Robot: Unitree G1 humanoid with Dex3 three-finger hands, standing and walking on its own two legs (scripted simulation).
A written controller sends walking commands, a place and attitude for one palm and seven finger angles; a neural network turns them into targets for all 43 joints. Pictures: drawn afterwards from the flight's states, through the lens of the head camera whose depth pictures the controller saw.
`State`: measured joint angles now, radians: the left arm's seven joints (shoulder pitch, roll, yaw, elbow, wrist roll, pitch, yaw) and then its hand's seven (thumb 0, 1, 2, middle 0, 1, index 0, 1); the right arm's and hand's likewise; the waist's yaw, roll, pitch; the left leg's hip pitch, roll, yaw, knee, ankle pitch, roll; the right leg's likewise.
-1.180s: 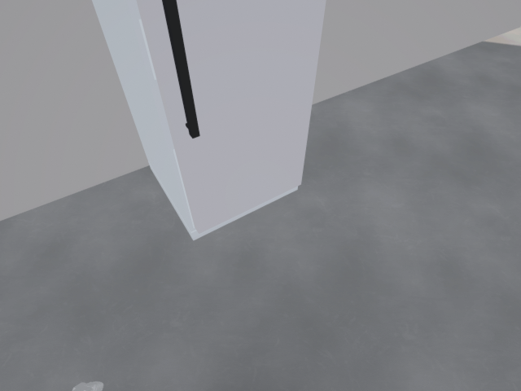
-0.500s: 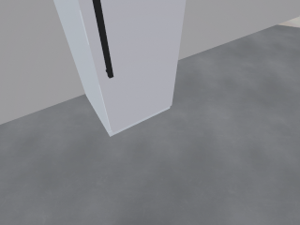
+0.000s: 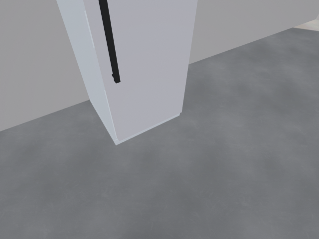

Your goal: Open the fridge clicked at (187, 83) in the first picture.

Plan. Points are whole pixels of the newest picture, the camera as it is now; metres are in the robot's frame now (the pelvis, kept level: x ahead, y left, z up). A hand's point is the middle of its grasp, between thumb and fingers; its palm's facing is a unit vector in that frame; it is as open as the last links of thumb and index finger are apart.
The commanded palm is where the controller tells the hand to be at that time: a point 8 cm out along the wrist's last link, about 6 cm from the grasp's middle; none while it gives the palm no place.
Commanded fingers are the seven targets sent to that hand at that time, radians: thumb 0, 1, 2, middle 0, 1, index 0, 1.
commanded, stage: look at it before walking up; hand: left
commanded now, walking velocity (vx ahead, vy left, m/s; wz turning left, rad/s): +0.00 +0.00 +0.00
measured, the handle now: (106, 32) +0.87 +0.28 +0.12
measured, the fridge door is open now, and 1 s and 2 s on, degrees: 0 0 0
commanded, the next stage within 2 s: walk to a spot facing it in 0.26 s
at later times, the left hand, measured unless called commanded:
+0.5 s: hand out of the picture +0.07 +0.25 -0.16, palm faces -0.03 -0.94 -0.34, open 7.3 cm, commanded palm none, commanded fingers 0.00 0.90 0.90 -0.20 -0.30 -0.20 -0.30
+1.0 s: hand out of the picture +0.05 +0.17 -0.17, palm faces -0.20 -0.95 -0.23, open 7.3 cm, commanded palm none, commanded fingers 0.00 0.90 0.90 -0.20 -0.30 -0.20 -0.30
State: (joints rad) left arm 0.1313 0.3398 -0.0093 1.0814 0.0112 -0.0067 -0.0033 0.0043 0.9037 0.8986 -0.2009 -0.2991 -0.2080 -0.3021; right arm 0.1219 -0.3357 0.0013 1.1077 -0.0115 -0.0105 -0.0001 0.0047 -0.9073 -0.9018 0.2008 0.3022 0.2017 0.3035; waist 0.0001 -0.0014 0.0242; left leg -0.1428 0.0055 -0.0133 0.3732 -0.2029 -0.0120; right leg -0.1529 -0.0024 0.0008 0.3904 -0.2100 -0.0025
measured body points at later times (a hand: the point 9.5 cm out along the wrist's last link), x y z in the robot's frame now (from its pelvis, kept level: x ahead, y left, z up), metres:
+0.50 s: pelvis +0.00 +0.00 +0.00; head +0.00 +0.00 +0.45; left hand +0.07 +0.30 -0.13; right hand +0.09 -0.29 -0.13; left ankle +0.00 +0.13 -0.75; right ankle +0.00 -0.12 -0.75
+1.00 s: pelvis -0.02 -0.01 -0.01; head +0.01 -0.03 +0.44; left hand +0.06 +0.22 -0.15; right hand +0.00 -0.28 -0.16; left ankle -0.01 +0.14 -0.68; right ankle -0.01 -0.10 -0.75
